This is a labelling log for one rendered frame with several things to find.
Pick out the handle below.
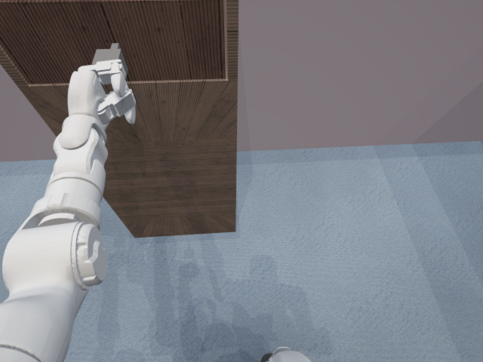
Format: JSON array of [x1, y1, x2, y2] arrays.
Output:
[[92, 43, 128, 81]]

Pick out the left robot upper arm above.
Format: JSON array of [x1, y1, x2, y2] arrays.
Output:
[[0, 222, 108, 362]]

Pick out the left robot hand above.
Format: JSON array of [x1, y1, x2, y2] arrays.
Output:
[[68, 59, 136, 130]]

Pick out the left robot forearm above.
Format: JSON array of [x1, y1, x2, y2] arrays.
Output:
[[2, 115, 108, 292]]

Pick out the drawer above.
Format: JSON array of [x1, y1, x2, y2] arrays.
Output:
[[0, 0, 226, 84]]

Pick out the cabinet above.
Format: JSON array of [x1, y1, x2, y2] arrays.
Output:
[[0, 0, 238, 238]]

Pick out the right robot shin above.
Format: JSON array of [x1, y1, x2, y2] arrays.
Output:
[[271, 347, 290, 357]]

